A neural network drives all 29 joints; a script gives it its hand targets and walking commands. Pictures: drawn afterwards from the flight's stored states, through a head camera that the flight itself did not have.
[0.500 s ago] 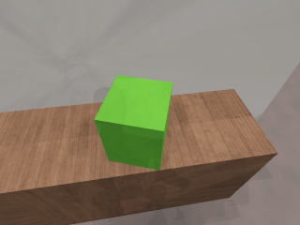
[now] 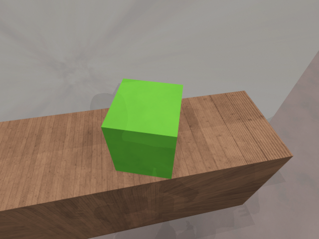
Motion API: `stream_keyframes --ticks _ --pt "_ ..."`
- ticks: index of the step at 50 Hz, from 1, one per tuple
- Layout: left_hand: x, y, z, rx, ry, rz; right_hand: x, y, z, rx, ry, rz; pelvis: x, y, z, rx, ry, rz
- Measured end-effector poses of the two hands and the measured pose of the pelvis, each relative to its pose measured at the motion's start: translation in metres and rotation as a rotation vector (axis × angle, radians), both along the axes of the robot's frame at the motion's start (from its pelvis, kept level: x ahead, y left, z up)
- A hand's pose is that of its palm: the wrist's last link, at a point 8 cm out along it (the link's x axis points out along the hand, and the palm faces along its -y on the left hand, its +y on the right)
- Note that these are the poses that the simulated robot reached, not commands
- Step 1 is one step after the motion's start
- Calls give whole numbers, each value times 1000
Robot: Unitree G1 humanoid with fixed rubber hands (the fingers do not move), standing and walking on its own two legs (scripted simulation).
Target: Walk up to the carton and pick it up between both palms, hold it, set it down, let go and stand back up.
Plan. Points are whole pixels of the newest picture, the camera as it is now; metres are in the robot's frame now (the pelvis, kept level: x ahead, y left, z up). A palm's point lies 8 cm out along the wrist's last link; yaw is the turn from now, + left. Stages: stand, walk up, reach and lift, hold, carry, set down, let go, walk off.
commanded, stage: walk up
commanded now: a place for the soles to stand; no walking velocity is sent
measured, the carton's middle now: (147, 129) +0.46 +0.03 -0.05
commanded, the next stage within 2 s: reach and lift in 0.24 s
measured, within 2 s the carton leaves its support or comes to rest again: neither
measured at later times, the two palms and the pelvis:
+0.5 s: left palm out of the picture +0.15 +0.24 -0.10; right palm out of the picture +0.13 -0.26 -0.14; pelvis -0.04 -0.02 -0.02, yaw +3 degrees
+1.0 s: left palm out of the picture +0.13 +0.23 -0.05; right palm out of the picture +0.13 -0.22 -0.09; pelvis -0.06 -0.05 -0.03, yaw +5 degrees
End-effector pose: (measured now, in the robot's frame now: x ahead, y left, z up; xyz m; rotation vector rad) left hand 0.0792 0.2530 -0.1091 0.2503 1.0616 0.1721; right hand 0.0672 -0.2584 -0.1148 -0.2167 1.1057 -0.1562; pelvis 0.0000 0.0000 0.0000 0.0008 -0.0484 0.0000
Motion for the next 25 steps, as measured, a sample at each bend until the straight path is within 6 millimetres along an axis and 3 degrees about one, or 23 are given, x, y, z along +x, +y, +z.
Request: stream_keyframes --ticks 16,21,25 --pt "9 3 0 30 37 -9 6 -11 -11 1 -27 11 -3 -2 -6 4 27 -12" --pt "44 1 -4 33 46 41 36 -8 -29 30 -68 108 -21 -7 -19 -8 65 47" --pt "72 -16 7 -9 -70 -21 65 -1 -21 23 -218 104 -35 -16 -22 -21 51 58"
